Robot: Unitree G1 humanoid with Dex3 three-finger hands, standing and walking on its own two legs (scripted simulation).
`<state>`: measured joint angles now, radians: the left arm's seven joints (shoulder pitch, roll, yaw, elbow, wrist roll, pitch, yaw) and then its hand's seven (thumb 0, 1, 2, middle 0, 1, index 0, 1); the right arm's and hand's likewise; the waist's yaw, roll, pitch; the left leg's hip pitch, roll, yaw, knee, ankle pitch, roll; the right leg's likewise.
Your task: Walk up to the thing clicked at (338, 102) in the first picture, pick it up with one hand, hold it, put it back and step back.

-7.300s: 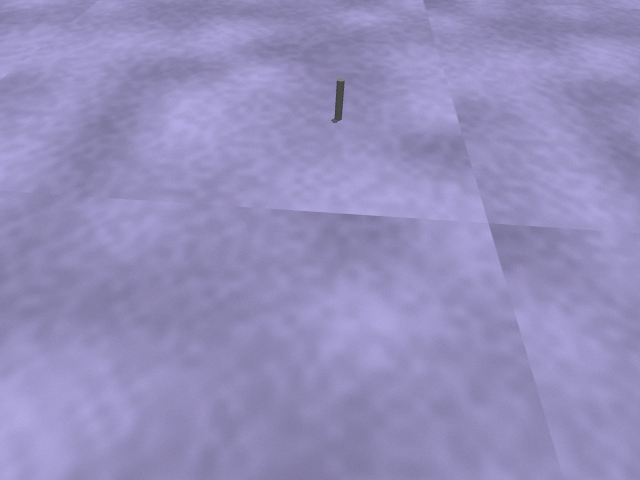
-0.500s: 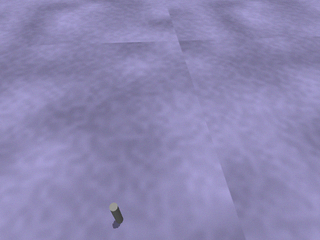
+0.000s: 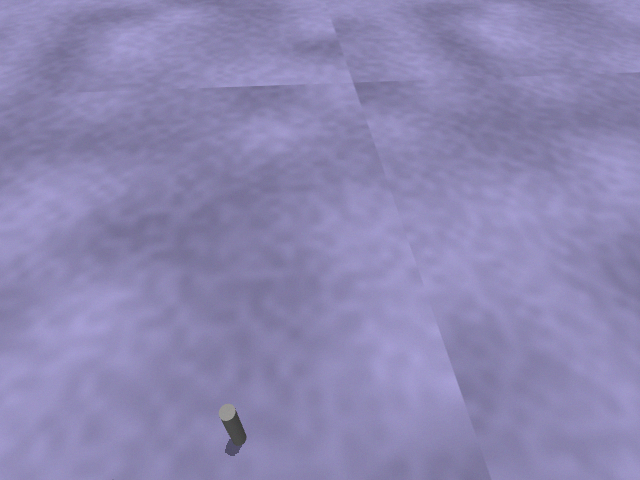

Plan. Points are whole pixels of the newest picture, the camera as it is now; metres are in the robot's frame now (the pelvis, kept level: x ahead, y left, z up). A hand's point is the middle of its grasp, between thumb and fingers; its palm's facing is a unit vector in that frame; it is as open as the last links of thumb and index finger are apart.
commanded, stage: stand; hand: left
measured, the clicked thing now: (233, 426) +0.37 +0.22 -0.67
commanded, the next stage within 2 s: go down in 1.98 s
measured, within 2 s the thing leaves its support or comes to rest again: neither
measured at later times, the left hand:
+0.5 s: hand out of the picture +0.06 +0.25 -0.16, palm faces -0.01 -0.94 -0.34, open 7.4 cm
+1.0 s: hand out of the picture +0.07 +0.25 -0.16, palm faces -0.01 -0.94 -0.34, open 7.4 cm
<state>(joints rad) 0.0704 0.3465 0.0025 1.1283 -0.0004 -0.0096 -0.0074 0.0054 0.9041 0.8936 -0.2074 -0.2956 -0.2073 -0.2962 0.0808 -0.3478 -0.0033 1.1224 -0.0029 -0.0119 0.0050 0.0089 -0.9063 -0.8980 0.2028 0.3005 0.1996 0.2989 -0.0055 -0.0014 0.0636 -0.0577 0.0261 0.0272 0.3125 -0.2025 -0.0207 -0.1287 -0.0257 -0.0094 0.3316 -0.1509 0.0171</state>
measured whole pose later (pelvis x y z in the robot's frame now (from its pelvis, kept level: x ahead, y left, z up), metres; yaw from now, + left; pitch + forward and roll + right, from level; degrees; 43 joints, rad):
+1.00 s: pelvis +0.00 -0.01 +0.00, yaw +1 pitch -2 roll +0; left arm 0.11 0.35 0.00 1.14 0.01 -0.01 -0.01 0.01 0.90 0.89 -0.21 -0.30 -0.21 -0.30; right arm 0.12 -0.35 0.00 1.14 -0.01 -0.01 0.01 0.01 -0.91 -0.90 0.20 0.30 0.20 0.30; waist 0.00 0.01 0.05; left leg -0.08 0.03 0.01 0.31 -0.20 -0.03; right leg -0.14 -0.02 -0.03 0.32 -0.15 0.01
